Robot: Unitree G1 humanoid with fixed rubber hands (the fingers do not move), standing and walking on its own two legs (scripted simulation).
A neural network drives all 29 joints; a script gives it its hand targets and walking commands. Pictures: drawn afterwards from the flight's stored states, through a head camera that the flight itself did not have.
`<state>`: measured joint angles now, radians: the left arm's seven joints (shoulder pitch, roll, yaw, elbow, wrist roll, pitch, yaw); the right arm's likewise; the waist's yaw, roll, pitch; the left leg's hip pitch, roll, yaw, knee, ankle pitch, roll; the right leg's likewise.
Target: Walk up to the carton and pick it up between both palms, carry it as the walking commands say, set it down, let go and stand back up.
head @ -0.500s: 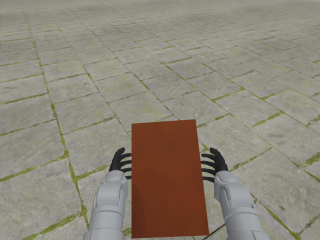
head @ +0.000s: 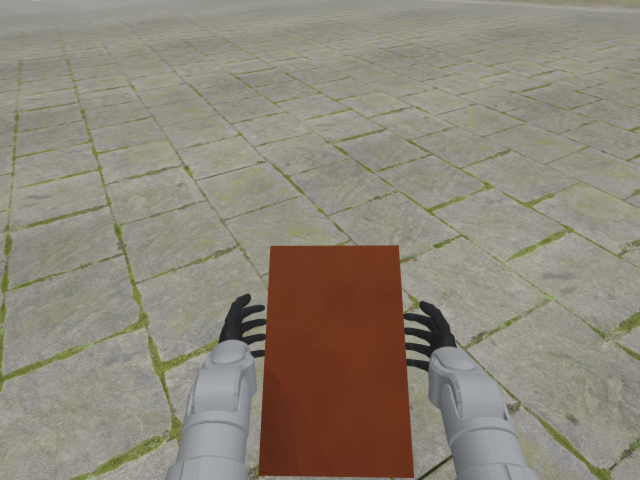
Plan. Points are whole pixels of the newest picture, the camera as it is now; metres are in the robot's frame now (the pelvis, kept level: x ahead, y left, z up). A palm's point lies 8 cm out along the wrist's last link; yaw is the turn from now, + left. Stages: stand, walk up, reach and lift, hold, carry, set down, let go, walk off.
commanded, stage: carry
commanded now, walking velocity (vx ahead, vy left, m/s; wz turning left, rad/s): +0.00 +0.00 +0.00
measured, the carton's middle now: (334, 355) +0.35 +0.00 -0.04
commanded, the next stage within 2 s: none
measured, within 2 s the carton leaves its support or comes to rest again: neither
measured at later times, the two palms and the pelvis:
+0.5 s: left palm (234, 357) +0.29 +0.13 +0.04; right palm (445, 364) +0.28 -0.14 +0.04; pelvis -0.01 +0.00 +0.00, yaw +0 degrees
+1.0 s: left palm (231, 361) +0.28 +0.13 +0.05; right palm (447, 372) +0.26 -0.14 +0.05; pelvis -0.02 +0.01 +0.00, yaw -1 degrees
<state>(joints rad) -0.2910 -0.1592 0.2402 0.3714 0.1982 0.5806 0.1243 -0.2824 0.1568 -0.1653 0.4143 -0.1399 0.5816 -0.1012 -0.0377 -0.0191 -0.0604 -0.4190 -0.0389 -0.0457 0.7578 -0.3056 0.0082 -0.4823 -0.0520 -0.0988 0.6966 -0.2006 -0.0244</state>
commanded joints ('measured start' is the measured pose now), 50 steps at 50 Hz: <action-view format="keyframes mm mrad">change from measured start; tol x16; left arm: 1 -523 -586 -397 -162 -151 -57 -158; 50 -615 -720 -460 -252 -238 111 -194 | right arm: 1 -532 557 359 -235 101 -54 136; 50 -640 683 449 -310 185 124 164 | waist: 1 64 55 -264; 37 53 -54 -258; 47 70 207 -282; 50 77 35 -281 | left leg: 1 -78 103 -94 -246 -336 61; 39 49 36 -3 -88 -313 80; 47 -256 180 -162 -364 -450 106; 50 -250 103 -38 -195 -368 68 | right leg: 1 173 -65 111 -250 -377 31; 40 13 -90 148 -340 -500 1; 47 338 33 45 69 -213 18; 50 348 -47 152 -148 -276 -6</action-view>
